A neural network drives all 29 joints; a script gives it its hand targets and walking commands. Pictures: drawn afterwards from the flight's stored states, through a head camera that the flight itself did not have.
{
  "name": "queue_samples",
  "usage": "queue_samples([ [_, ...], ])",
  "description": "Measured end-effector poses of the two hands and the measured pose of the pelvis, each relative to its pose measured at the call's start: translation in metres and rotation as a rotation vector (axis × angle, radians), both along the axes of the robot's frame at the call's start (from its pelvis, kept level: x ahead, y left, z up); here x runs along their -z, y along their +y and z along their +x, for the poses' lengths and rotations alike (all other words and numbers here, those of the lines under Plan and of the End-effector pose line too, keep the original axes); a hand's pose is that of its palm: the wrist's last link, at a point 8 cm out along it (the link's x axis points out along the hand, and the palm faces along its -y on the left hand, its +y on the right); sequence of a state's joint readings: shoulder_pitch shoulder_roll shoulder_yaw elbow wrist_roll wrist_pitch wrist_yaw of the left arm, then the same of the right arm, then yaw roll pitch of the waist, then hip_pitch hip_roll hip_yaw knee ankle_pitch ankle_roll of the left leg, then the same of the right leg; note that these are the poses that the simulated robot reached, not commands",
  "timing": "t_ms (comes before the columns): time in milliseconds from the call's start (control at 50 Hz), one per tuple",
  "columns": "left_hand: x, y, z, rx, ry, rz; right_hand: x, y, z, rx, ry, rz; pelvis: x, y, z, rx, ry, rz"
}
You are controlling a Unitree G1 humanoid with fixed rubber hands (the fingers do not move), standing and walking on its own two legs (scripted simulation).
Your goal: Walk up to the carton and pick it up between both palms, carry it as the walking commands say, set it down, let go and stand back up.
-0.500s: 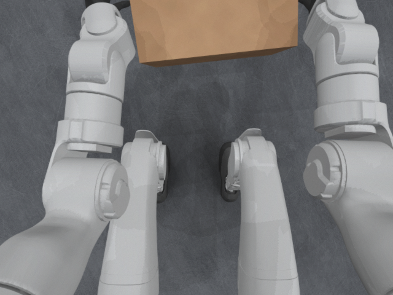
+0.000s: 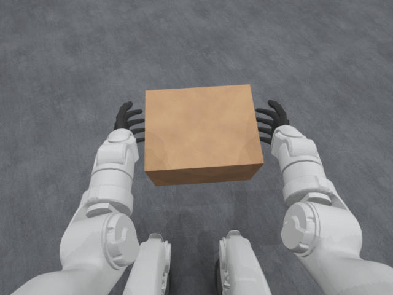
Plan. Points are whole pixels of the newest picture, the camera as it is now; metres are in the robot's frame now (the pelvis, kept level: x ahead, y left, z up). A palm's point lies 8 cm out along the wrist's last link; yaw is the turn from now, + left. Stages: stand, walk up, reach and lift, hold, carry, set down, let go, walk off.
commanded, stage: reach and lift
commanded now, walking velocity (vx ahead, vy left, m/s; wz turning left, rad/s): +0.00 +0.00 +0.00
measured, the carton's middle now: (200, 137) +0.47 -0.03 -0.07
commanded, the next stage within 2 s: none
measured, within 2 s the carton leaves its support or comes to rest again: neither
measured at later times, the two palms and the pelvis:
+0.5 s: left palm (118, 132) +0.42 +0.14 +0.05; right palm (287, 124) +0.44 -0.20 +0.05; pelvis +0.06 -0.01 +0.09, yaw +0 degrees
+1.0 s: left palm (100, 122) +0.40 +0.14 +0.12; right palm (305, 113) +0.41 -0.19 +0.12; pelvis +0.05 +0.00 +0.13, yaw -1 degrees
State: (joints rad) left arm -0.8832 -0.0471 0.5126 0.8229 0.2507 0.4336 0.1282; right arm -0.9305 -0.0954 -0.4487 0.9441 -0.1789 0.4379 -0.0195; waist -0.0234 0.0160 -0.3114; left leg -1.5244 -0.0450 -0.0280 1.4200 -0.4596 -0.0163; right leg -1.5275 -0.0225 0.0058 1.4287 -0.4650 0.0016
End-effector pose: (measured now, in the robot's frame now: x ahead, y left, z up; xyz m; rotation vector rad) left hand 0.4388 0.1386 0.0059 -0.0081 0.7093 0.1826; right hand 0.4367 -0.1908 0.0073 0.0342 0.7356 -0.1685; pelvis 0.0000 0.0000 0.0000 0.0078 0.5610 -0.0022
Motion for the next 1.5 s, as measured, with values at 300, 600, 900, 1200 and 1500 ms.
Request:
queue_samples([
  [300,-0.013,0.004,-0.006,0.036,0.032,-0.024,-0.015,-0.001,0.006,-0.015,0.018,0.02,-0.066,-0.002,0.035,0.008,0.016,0.003],
  [600,-0.062,0.0,-0.019,0.031,-0.002,-0.024,-0.059,-0.004,-0.007,-0.011,-0.021,0.006,-0.102,-0.006,0.061,0.011,-0.032,0.006],
  [900,-0.099,0.005,-0.041,0.029,-0.002,-0.035,-0.097,0.001,-0.03,0.001,-0.022,0.016,-0.127,-0.002,0.051,0.013,-0.189,0.0],
  [1200,-0.154,0.003,-0.043,0.027,-0.044,-0.04,-0.151,-0.002,-0.034,0.004,-0.065,0.037,-0.151,-0.004,0.061,0.016,-0.337,0.001],
  [1500,-0.189,0.008,-0.055,0.041,-0.063,-0.022,-0.183,0.003,-0.048,-0.026,-0.08,0.008,-0.17,-0.005,0.073,0.019,-0.454,0.0],
])
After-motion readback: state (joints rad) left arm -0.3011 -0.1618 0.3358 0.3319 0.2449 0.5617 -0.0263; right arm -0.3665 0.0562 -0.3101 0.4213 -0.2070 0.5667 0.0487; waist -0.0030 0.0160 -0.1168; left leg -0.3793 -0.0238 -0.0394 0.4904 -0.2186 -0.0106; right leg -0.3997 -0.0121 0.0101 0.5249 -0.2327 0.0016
